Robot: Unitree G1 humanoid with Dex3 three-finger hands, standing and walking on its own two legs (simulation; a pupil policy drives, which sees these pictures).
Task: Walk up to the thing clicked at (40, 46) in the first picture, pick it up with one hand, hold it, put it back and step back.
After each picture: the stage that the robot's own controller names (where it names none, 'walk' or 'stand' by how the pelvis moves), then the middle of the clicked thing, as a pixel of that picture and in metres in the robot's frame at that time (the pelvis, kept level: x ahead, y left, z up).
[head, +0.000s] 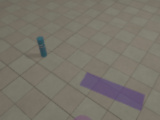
stand; (42, 47) +1.30 +0.44 -0.65
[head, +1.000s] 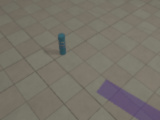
walk; (62, 44) +1.21 +0.24 -0.63
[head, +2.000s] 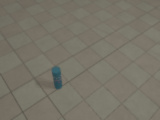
walk; (57, 78) +0.77 +0.22 -0.63
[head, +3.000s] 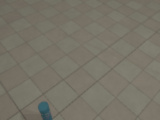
walk; (45, 113) +0.50 +0.24 -0.64
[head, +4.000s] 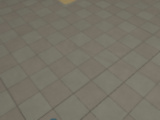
stand; out of the picture +0.42 +0.21 -0.65
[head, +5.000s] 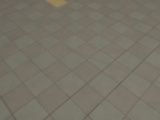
stand; out of the picture +0.39 +0.22 -0.65
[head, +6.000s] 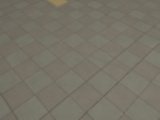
stand; out of the picture +0.41 +0.23 -0.66
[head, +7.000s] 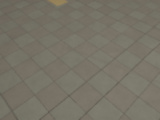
stand; out of the picture +0.41 +0.23 -0.66
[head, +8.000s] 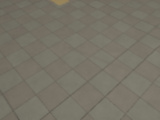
stand; out of the picture +0.40 +0.23 -0.66
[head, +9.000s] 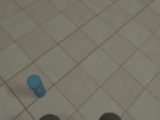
go down; (37, 87) +0.44 +0.22 -0.46
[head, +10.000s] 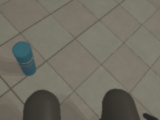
go down; (26, 61) +0.48 +0.25 -0.28
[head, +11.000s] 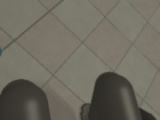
close in; out of the picture +0.47 +0.28 -0.19
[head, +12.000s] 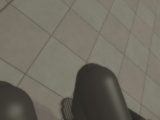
close; out of the picture +0.46 +0.30 -0.16
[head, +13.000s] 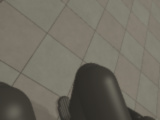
lift; out of the picture +0.44 +0.31 -0.16
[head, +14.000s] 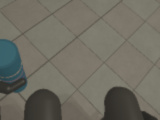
lift; (11, 71) +0.35 +0.24 -0.03
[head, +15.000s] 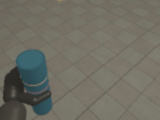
hold; (37, 87) +0.32 +0.15 +0.08
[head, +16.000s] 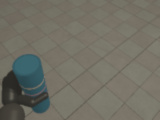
hold; (35, 88) +0.33 +0.16 +0.04
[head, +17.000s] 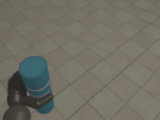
crouch; (40, 89) +0.32 +0.15 +0.05
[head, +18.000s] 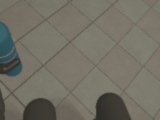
crouch; (5, 54) +0.43 +0.23 -0.05
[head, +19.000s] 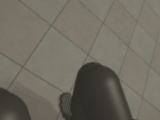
lower; out of the picture +0.45 +0.30 -0.17
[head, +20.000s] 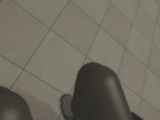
lower; out of the picture +0.44 +0.30 -0.16
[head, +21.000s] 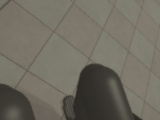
lower; out of the picture +0.43 +0.29 -0.16
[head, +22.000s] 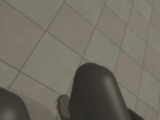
lower; out of the picture +0.44 +0.28 -0.17
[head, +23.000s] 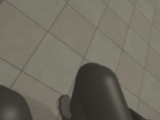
loosen; out of the picture +0.44 +0.27 -0.16
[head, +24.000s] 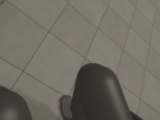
withdraw; out of the picture +0.45 +0.31 -0.17
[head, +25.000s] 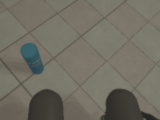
walk; (33, 60) +0.49 +0.24 -0.31
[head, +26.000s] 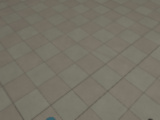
stand; out of the picture +0.42 +0.20 -0.59
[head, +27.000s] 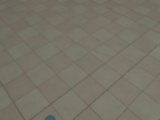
stand; out of the picture +0.43 +0.21 -0.60
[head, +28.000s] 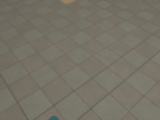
stand; out of the picture +0.44 +0.20 -0.63
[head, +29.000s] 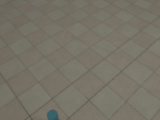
walk; out of the picture +0.44 +0.21 -0.65
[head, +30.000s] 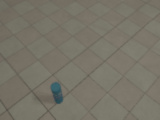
walk; (57, 93) +0.56 +0.18 -0.63
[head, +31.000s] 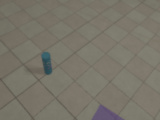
walk; (47, 64) +0.83 +0.25 -0.64
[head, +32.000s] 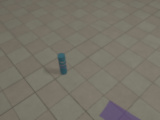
stand; (62, 64) +1.04 +0.23 -0.64
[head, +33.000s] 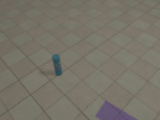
stand; (57, 65) +1.02 +0.25 -0.66
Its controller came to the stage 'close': yes
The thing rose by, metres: 0.68
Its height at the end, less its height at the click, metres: +0.00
